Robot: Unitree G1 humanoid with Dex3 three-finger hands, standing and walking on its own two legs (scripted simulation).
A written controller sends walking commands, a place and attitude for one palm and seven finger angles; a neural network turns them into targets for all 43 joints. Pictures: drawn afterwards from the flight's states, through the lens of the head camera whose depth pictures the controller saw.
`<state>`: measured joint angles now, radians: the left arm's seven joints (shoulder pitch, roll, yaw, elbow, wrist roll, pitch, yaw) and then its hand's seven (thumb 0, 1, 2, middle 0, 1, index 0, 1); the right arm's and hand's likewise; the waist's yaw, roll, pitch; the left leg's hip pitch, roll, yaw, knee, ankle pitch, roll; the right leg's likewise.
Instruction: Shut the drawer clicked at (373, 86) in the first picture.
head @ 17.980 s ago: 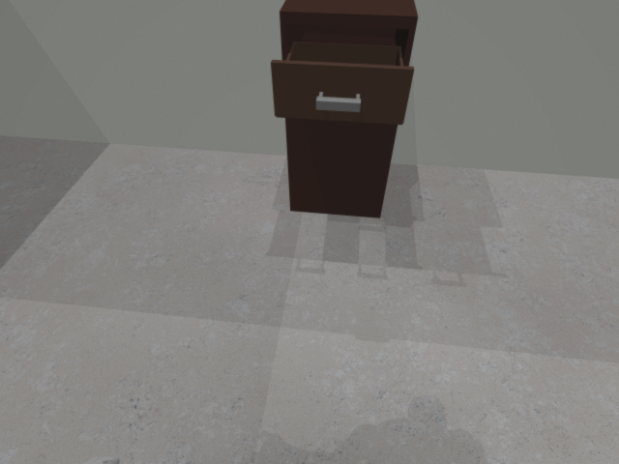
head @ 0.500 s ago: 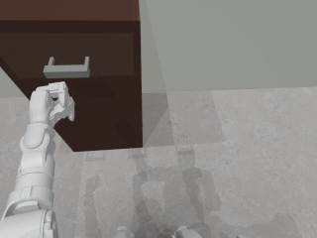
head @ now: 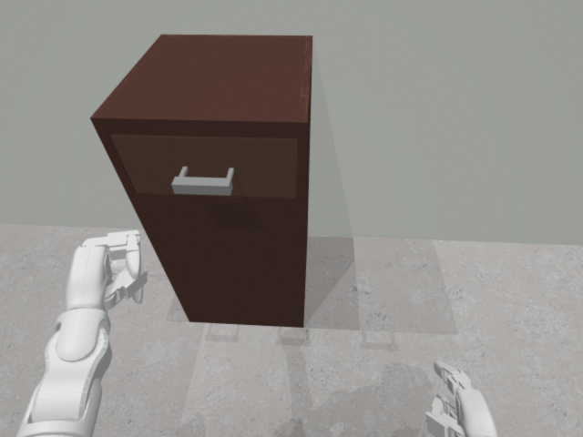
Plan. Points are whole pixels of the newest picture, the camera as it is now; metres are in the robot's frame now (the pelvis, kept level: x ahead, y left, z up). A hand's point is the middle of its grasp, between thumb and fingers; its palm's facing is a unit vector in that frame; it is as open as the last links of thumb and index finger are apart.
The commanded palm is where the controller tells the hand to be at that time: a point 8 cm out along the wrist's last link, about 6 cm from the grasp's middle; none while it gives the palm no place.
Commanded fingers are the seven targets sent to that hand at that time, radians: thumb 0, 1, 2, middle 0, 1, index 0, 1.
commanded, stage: draw the hand back to the body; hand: left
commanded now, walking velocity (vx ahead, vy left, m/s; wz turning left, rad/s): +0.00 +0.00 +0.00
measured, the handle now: (205, 178) +0.61 +0.23 -0.01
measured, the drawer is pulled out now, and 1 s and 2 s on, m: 0.00 0.00 0.00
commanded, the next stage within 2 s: step back with the hand held close in 0.62 s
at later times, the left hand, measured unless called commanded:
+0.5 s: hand (62, 331) +0.18 +0.23 +0.17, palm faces +0.40 -0.82 -0.41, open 3.3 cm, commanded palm +0.13 +0.27 +0.18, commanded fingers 0.00 0.90 0.90 -1.40 -1.60 -1.40 -1.60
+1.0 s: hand (61, 334) +0.18 +0.24 +0.16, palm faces +0.32 -0.82 -0.47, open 3.2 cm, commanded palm +0.12 +0.28 +0.18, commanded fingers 0.00 0.90 0.90 -1.40 -1.60 -1.40 -1.60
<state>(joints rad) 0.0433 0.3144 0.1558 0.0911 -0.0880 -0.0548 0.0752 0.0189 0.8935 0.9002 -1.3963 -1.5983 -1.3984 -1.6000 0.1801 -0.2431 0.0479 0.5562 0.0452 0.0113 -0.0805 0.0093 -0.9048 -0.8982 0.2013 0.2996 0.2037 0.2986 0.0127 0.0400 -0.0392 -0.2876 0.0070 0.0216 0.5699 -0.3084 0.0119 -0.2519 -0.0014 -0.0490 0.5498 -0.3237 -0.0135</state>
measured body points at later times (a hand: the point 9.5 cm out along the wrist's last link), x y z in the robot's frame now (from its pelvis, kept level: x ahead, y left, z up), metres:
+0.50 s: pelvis +0.00 -0.01 +0.01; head -0.02 -0.04 +0.46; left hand +0.15 +0.27 +0.20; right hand +0.19 -0.23 -0.08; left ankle -0.01 +0.11 -0.73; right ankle -0.02 -0.11 -0.73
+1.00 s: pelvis -0.01 +0.00 +0.01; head +0.00 -0.02 +0.46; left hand +0.16 +0.28 +0.19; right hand +0.16 -0.24 -0.08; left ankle -0.01 +0.11 -0.73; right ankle -0.02 -0.11 -0.73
